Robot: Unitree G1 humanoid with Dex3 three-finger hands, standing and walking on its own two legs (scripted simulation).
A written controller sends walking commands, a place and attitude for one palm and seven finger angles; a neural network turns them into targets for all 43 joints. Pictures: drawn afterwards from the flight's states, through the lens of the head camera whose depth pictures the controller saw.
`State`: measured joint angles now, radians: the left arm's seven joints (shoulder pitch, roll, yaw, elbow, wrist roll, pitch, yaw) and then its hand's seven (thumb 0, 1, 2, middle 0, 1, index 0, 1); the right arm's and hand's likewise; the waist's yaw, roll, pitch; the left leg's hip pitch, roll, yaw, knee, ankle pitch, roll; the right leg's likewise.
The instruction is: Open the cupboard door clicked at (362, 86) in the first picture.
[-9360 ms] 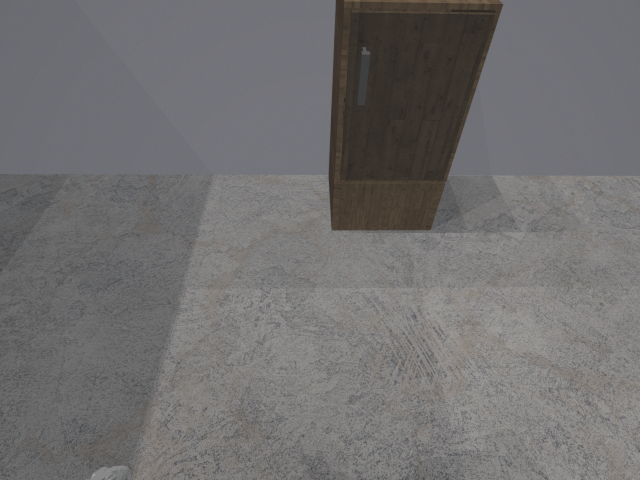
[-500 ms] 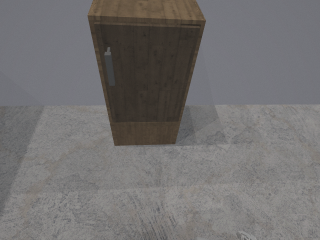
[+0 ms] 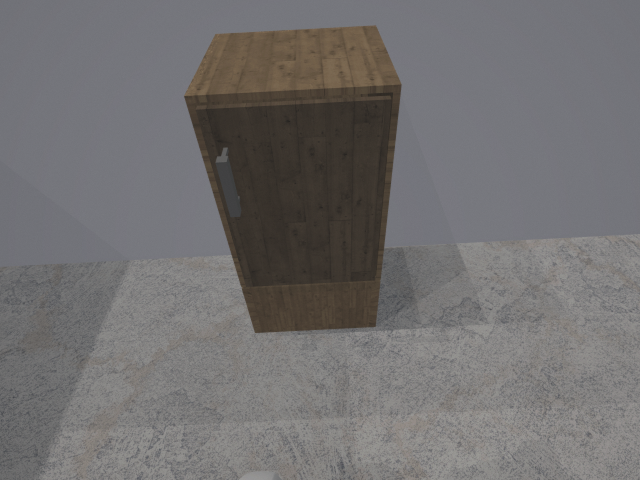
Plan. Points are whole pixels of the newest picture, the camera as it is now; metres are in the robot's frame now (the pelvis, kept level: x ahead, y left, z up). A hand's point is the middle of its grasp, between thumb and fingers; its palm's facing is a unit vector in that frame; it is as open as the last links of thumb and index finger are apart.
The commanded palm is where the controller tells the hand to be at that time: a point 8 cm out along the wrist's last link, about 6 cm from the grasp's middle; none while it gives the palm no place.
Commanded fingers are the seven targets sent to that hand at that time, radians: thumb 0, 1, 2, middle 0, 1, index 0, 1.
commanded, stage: take the last steps up to it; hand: left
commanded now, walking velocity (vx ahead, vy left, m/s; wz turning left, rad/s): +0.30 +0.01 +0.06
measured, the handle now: (230, 182) +0.75 +0.26 -0.05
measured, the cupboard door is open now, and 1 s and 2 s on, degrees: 0 0 0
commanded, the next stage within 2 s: come to a stop and stand still in 0.52 s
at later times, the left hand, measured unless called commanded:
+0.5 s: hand out of the picture +0.15 +0.26 -0.19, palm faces +0.07 -0.98 -0.17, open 7.4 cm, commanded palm none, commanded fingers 0.00 0.90 0.90 -0.20 -0.30 -0.20 -0.30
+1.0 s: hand (216, 386) +0.32 +0.21 -0.17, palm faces +0.02 -0.97 -0.25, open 7.3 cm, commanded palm none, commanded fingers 0.00 0.90 0.90 -0.20 -0.30 -0.20 -0.30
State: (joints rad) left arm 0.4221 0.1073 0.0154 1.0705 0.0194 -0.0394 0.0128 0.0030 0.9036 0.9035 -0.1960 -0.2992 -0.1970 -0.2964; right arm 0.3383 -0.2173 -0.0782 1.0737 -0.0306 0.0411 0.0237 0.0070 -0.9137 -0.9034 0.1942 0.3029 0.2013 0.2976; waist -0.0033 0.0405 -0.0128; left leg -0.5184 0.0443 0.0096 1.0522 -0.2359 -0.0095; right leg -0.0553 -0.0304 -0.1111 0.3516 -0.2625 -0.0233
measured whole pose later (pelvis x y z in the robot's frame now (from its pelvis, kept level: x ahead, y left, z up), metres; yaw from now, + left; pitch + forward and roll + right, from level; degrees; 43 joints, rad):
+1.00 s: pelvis +0.21 +0.04 -0.01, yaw +0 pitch -1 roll +2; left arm 0.10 0.13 0.04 0.98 0.03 0.01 0.04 -0.01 0.92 0.90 -0.20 -0.30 -0.20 -0.30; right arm 0.24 -0.18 -0.07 1.06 -0.01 0.06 -0.02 0.00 -0.91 -0.90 0.19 0.30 0.20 0.30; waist -0.01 0.03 0.11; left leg -0.38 0.00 0.03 1.01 -0.53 -0.05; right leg -0.37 -0.09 -0.11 0.52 -0.13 -0.03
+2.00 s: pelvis +0.10 +0.11 -0.01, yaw -2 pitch -2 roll +0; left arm 0.35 0.11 -0.01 1.07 0.01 0.00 0.03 0.01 0.91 0.90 -0.19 -0.30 -0.20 -0.30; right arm 0.31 -0.16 0.00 1.06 -0.02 0.01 -0.01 0.01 -0.93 -0.90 0.20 0.30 0.20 0.30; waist -0.03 0.04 0.01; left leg -0.29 -0.02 0.10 0.42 -0.11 0.06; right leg -0.17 0.04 -0.02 0.46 -0.27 -0.04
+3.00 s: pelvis +0.16 +0.08 -0.01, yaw -2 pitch +0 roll +1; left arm 0.34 0.13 -0.02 1.09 0.02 -0.02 0.03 0.00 0.91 0.90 -0.19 -0.30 -0.20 -0.30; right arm 0.27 -0.16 0.02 1.13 -0.02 -0.02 -0.03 0.00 -0.92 -0.90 0.19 0.30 0.20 0.30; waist 0.00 -0.01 0.01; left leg -0.23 -0.01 0.08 0.42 -0.19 0.03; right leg -0.09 0.05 -0.02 0.42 -0.33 -0.07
